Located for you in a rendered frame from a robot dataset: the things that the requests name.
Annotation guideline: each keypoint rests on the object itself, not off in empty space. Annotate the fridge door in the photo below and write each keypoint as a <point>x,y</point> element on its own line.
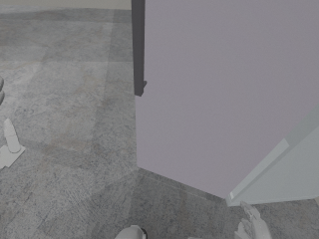
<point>227,80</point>

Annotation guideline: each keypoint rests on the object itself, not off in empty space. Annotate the robot left hand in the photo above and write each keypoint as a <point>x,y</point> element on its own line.
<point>9,154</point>

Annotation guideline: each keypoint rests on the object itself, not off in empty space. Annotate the robot right hand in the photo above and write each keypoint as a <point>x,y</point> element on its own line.
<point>257,229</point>

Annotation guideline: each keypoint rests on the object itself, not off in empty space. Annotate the left robot thigh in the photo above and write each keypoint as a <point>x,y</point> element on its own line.
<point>131,233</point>

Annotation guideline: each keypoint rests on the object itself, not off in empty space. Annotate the left robot shin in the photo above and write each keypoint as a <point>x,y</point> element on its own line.
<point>136,226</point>

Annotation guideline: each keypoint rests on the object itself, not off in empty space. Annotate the handle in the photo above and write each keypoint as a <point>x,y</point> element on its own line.
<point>138,33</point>

